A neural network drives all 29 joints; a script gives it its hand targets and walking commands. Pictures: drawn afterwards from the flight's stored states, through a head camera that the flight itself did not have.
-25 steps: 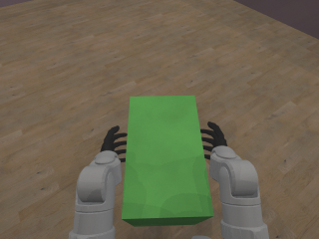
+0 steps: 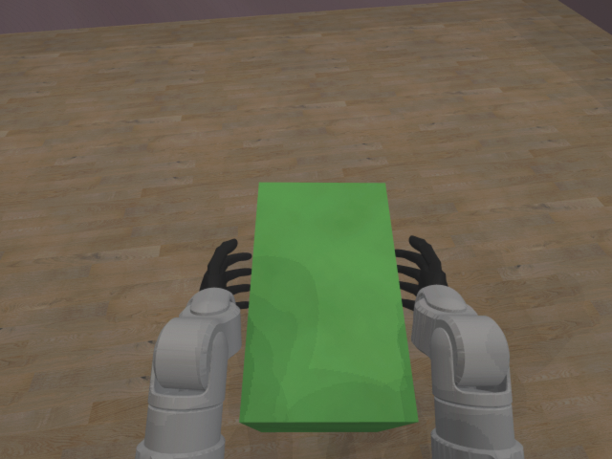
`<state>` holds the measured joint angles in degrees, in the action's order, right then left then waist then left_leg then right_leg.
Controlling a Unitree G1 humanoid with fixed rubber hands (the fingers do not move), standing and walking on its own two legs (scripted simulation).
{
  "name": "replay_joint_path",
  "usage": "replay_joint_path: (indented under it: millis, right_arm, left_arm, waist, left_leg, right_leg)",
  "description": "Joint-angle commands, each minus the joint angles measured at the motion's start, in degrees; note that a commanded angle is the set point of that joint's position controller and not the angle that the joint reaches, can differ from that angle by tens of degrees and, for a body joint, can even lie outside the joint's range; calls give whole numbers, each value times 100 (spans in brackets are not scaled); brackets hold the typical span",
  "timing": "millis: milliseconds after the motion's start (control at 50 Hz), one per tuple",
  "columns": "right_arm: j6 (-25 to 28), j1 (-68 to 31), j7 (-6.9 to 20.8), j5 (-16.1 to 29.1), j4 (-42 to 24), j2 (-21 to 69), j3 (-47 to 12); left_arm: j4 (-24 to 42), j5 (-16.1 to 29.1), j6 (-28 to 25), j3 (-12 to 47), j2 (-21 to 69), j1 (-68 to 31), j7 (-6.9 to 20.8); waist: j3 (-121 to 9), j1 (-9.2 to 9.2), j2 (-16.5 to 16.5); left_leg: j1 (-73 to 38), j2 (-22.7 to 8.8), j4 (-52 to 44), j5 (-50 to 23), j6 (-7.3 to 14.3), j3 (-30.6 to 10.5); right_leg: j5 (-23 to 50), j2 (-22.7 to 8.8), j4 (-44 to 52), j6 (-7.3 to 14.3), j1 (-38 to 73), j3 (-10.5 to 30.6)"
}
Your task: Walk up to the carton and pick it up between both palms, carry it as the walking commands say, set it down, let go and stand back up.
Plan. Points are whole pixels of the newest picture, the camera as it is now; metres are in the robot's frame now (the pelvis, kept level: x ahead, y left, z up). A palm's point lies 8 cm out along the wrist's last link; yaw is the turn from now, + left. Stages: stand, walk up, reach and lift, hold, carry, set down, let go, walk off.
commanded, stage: carry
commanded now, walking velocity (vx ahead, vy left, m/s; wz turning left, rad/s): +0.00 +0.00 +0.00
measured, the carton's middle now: (320, 312) +0.31 +0.00 +0.01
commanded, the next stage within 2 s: none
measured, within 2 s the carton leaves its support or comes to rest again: neither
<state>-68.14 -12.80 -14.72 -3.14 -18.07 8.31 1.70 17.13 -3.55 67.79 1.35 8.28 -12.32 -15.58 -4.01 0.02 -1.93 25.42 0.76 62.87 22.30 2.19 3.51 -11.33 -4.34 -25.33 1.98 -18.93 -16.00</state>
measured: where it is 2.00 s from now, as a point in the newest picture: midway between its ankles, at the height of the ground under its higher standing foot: outside the picture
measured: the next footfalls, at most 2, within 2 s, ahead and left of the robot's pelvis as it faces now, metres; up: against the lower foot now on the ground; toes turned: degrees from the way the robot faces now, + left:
left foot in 0.20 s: +0.22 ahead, +0.11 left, +0.00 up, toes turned +9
right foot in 0.38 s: +0.17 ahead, -0.11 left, +0.00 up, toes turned -9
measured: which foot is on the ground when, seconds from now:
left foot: up 0.00-0.18, down 0.20-1.00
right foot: down 0.00-0.22, up 0.24-0.36, down 0.38-1.00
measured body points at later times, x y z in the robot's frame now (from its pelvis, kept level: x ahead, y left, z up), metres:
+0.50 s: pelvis +0.17 +0.01 -0.01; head +0.19 +0.01 +0.44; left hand +0.47 +0.14 +0.07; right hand +0.47 -0.12 +0.08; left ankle +0.18 +0.11 -0.74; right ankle +0.13 -0.10 -0.74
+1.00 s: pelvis +0.15 +0.00 -0.01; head +0.13 +0.00 +0.44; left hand +0.45 +0.13 +0.09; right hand +0.45 -0.12 +0.09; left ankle +0.18 +0.11 -0.74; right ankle +0.13 -0.10 -0.74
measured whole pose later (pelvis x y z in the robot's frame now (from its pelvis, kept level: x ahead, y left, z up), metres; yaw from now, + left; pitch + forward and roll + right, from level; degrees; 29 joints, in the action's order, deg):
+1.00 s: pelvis +0.15 +0.00 -0.01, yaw +1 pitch +3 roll +0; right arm -69.4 -16.0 -14.5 -5.9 -11.4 9.1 1.9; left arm 11.7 -5.5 70.2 -1.3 9.0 -15.6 -14.8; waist -6.5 0.3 0.2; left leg 20.4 -2.6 31.4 13.7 1.1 7.4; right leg -18.6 -3.7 -32.1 0.3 -16.0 -9.5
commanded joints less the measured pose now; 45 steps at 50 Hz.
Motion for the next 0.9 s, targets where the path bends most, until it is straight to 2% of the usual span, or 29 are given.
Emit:
replay_joint_path:
  millis: [0, 40, 80, 100, 140, 160, 180, 200, 220, 240, 260, 280, 300, 320, 340, 380, 400, 420, 440, 460, 540, 600, 740, 880]
  right_arm:
    - [190, -1780, 1205, 1705, -458, 6025, -2928]
    - [217, -1594, 1109, 1560, -394, 6005, -2832]
    - [228, -1541, 1037, 1475, -435, 5930, -2747]
    - [219, -1540, 1017, 1450, -443, 5886, -2725]
    - [187, -1519, 1004, 1432, -403, 5824, -2715]
    - [171, -1500, 1007, 1427, -356, 5776, -2694]
    - [148, -1473, 1014, 1422, -287, 5708, -2641]
    - [131, -1313, 1014, 1379, -146, 5584, -2531]
    - [121, -1247, 1020, 1389, -65, 5619, -2485]
    - [121, -1336, 1048, 1453, -94, 5687, -2491]
    - [148, -1468, 1085, 1514, -166, 5817, -2512]
    - [175, -1592, 1126, 1571, -253, 5941, -2575]
    - [199, -1736, 1167, 1637, -381, 6076, -2687]
    - [219, -1847, 1203, 1691, -464, 6158, -2750]
    - [232, -1886, 1229, 1730, -516, 6176, -2790]
    - [234, -1818, 1249, 1724, -514, 6106, -2822]
    - [215, -1885, 1259, 1726, -553, 6053, -2885]
    - [189, -1940, 1259, 1749, -542, 6041, -2939]
    - [172, -1944, 1250, 1748, -546, 6024, -2971]
    - [152, -1936, 1239, 1744, -544, 5997, -2993]
    - [84, -1757, 1202, 1652, -402, 5893, -2873]
    - [49, -1689, 1182, 1566, -269, 5857, -2755]
    - [16, -1847, 1174, 1511, -121, 5939, -2644]
    - [26, -2098, 1221, 1502, 21, 6035, -2602]
  left_arm:
    - [901, 1762, -302, 2521, 6035, -1904, 1231]
    - [894, 1880, -274, 2554, 5921, -1893, 1286]
    - [916, 1957, -247, 2572, 5794, -1864, 1325]
    - [901, 1961, -234, 2571, 5741, -1835, 1333]
    - [858, 1945, -204, 2563, 5657, -1862, 1326]
    - [819, 1922, -182, 2546, 5610, -1895, 1315]
    - [792, 1886, -151, 2526, 5534, -1974, 1294]
    - [781, 1857, -96, 2553, 5430, -2016, 1279]
    - [713, 1825, -54, 2567, 5475, -1884, 1256]
    - [674, 1797, -55, 2549, 5543, -1877, 1236]
    - [754, 1845, -74, 2623, 5698, -2026, 1240]
    - [796, 1852, -100, 2658, 5834, -2138, 1250]
    - [860, 1837, -136, 2653, 5943, -2187, 1259]
    - [891, 1809, -168, 2639, 6021, -2170, 1253]
    - [900, 1775, -190, 2628, 6057, -2096, 1239]
    - [905, 1717, -201, 2602, 6013, -1962, 1223]
    - [857, 1663, -213, 2553, 5967, -1925, 1224]
    - [803, 1642, -215, 2501, 5909, -1942, 1228]
    - [808, 1641, -214, 2483, 5850, -1956, 1235]
    - [800, 1639, -205, 2465, 5807, -1931, 1240]
    - [671, 1645, -127, 2435, 5718, -1823, 1241]
    - [608, 1688, -75, 2467, 5723, -1920, 1254]
    - [490, 1712, -23, 2436, 5795, -2165, 1280]
    - [312, 1614, -30, 2332, 5900, -2354, 1289]
  waist:
    - [-1641, -115, 923]
    - [-1580, -113, 1143]
    - [-1666, -139, 1397]
    - [-1706, -147, 1450]
    - [-1753, -47, 1327]
    - [-1815, 38, 1073]
    - [-1957, 128, 739]
    - [-2126, 161, -200]
    - [-2283, 207, -825]
    - [-2334, 188, -727]
    - [-2306, 177, -609]
    - [-2230, 150, -582]
    - [-2189, 132, -618]
    - [-2205, 95, -668]
    - [-2247, 50, -630]
    - [-2442, 19, -355]
    - [-2471, 25, 59]
    - [-2452, 23, 378]
    - [-2394, 21, 525]
    - [-2342, 17, 555]
    - [-2285, 13, 401]
    - [-2203, 16, 267]
    - [-2005, 16, 285]
    - [-1715, 8, 241]
  left_leg:
    - [775, -427, -1177, -281, -116, -121]
    - [374, -235, -2190, -452, -175, 223]
    - [50, 22, -2771, -1040, -197, 547]
    - [-96, 76, -2991, -1347, -187, 614]
    - [-755, 86, -3755, -2361, -136, 767]
    - [-1413, -49, -4206, -3150, -80, 731]
    - [-2265, -518, -4094, -4151, 121, 234]
    - [-3162, -1567, -3391, -7222, 499, -1019]
    - [-3836, -2026, -3232, -8319, 945, -1634]
    - [-3887, -2181, -3356, -8170, 1067, -1570]
    - [-3737, -2140, -3521, -7556, 1016, -1410]
    - [-3327, -2006, -3633, -6665, 904, -1150]
    - [-2873, -1762, -3675, -6001, 767, -795]
    - [-2592, -1537, -3644, -5571, 637, -521]
    - [-2424, -1374, -3571, -5176, 534, -360]
    - [-2033, -1126, -3367, -4361, 274, -214]
    - [-1833, -993, -3223, -4068, 111, -99]
    - [-1638, -871, -3133, -3706, 8, -117]
    - [-1475, -808, -3086, -3456, -49, -119]
    - [-1403, -782, -3084, -3509, -73, -123]
    - [-1634, -882, -3012, -4387, -9, -202]
    - [-1699, -916, -3003, -4488, -6, -207]
    - [-1483, -901, -3086, -3732, -33, -217]
    - [-1222, -951, -3447, -2216, -4, -325]
  right_leg:
    - [3357, -1650, 740, 372, 2269, 1408]
    - [4025, -1454, 592, 261, 2052, 919]
    - [4406, -1261, 344, 123, 2099, 580]
    - [4367, -1209, 207, 52, 2131, 501]
    - [3807, -1030, -320, -212, 1903, 248]
    - [3167, -899, -744, -411, 1491, 162]
    - [2155, -756, -1269, -582, 747, 252]
    - [199, -394, -2037, -851, -363, 383]
    - [-1806, -101, -2534, -946, -1170, 658]
    - [-2280, -215, -2555, -895, -1295, 1003]
    - [-2260, -262, -2282, -863, -1217, 1125]
    - [-2115, -300, -1894, -820, -864, 1148]
    - [-1837, -210, -1504, -776, -411, 1009]
    - [-1441, -88, -1084, -730, -63, 841]
    - [-938, -37, -546, -708, 225, 707]
    - [361, -397, -60, -591, 923, 866]
    - [1796, -683, -295, -492, 1125, 1134]
    - [2879, -804, -501, -346, 1293, 1265]
    - [3448, -857, -551, -263, 1427, 1272]
    - [3675, -821, -615, -229, 1469, 1224]
    - [3279, -599, -766, -340, 1222, 1109]
    - [3037, -556, -754, -352, 1089, 1137]
    - [2628, -600, -603, -292, 1050, 1226]
    - [711, -563, -256, -222, 711, 1303]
